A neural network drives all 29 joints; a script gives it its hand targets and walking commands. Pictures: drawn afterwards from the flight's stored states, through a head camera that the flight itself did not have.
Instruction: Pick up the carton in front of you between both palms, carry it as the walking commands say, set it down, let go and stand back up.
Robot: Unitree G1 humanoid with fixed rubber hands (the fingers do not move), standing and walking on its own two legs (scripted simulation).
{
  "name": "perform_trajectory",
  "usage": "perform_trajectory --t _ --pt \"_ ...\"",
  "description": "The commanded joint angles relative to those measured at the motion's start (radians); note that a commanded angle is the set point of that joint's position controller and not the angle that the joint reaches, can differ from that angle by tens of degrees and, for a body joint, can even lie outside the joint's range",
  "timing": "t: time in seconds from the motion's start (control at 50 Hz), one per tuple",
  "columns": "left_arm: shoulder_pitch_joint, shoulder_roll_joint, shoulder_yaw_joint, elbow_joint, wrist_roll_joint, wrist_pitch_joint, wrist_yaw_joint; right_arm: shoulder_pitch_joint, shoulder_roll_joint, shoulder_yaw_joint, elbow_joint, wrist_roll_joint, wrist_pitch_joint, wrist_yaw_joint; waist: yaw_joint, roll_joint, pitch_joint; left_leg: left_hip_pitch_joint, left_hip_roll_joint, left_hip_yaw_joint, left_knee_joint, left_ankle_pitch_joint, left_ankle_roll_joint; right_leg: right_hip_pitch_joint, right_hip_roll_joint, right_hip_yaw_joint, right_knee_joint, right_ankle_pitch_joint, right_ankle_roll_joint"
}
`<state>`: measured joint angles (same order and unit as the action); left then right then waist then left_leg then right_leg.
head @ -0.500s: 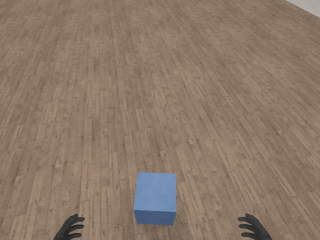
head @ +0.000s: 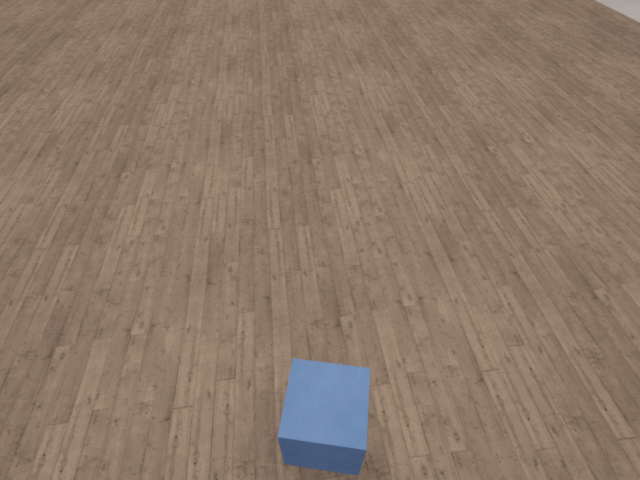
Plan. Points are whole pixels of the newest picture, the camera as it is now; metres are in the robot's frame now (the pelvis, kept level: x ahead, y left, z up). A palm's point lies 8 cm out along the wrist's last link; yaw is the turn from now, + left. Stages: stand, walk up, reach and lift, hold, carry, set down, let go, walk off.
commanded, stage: stand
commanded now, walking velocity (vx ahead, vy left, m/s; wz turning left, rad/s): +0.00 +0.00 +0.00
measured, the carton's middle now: (326, 417) +0.41 -0.01 -0.63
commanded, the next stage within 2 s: none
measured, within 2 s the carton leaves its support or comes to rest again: neither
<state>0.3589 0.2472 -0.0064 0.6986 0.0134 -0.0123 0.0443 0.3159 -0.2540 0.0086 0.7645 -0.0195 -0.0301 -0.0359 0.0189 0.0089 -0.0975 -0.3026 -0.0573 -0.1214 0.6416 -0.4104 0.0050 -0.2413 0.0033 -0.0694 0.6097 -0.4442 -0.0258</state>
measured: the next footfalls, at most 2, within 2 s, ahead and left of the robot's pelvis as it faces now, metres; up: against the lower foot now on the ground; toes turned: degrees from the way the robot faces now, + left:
none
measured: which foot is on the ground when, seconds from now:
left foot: down 0.00-1.00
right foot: down 0.00-1.00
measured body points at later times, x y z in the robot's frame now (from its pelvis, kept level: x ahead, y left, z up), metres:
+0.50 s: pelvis -0.02 +0.00 +0.00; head -0.01 +0.00 +0.45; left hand +0.01 +0.27 -0.13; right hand +0.05 -0.26 -0.13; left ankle -0.05 +0.13 -0.72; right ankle -0.08 -0.10 -0.72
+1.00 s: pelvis -0.03 -0.01 +0.01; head -0.03 -0.01 +0.46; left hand -0.06 +0.24 -0.14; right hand -0.01 -0.25 -0.14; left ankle -0.05 +0.13 -0.72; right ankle -0.08 -0.10 -0.72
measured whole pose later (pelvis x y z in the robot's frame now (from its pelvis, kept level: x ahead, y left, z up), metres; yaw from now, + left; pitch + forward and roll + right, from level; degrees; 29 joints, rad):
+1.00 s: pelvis -0.03 -0.01 +0.01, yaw +3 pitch +0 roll +0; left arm 0.41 0.21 -0.02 0.94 0.02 0.01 0.05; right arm 0.33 -0.20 0.03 1.00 -0.01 0.01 -0.05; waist 0.02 0.00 -0.01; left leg -0.23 -0.05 -0.16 0.55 -0.32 -0.01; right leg -0.15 0.00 -0.12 0.52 -0.37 -0.04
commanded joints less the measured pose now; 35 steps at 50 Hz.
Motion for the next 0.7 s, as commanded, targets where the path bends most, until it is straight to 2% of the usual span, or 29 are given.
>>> perform_trajectory --t 0.0,0.34,0.68 --pt "0.045 0.123 0.035 -0.048 0.000 -0.002 0.007 0.033 -0.106 -0.025 -0.045 0.000 -0.002 -0.007 -0.002 -0.009 0.025 -0.023 0.082 -0.055 -0.042 0.461 0.028 0.055 -0.105 0.072 -0.048 0.562 -0.005" --pt "0.082 0.123 0.034 0.024 0.004 0.020 0.007 0.048 -0.110 -0.021 0.014 0.000 0.022 -0.012 -0.002 -0.002 0.090 -0.029 0.078 -0.083 -0.081 0.416 0.037 0.066 -0.100 0.054 -0.105 0.368 -0.022" --pt "0.116 0.099 0.020 0.129 0.005 0.023 0.003 0.060 -0.085 -0.006 0.118 0.006 0.032 -0.011 -0.002 -0.002 0.136 -0.016 0.078 -0.088 -0.126 0.396 0.031 0.094 -0.108 0.055 -0.158 0.315 -0.029"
